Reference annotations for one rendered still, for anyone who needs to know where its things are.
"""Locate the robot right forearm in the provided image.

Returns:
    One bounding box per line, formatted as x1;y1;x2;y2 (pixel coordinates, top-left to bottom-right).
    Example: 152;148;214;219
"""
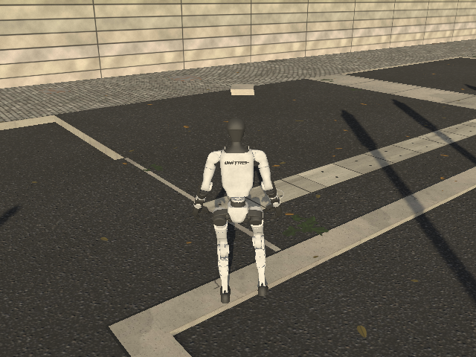
266;179;280;207

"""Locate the robot head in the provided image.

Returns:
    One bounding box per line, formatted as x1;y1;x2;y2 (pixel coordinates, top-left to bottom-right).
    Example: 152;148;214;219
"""
224;118;249;153

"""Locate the robot left hand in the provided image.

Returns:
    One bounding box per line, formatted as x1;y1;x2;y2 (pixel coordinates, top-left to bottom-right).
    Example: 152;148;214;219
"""
192;206;210;221

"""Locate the left robot upper arm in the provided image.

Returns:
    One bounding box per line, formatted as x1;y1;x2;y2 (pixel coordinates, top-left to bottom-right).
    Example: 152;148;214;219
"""
201;150;221;192

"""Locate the robot left shin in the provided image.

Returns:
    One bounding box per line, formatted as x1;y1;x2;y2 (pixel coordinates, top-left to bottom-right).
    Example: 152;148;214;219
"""
217;245;229;294

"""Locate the robot left forearm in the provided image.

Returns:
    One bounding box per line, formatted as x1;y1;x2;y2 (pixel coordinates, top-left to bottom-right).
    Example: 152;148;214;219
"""
193;180;208;209

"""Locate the right robot upper arm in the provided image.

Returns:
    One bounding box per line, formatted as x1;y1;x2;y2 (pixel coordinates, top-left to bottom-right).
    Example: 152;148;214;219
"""
252;149;273;191

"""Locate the robot right hand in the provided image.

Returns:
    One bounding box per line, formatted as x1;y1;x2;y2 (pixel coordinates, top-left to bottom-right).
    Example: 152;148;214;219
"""
265;205;282;219

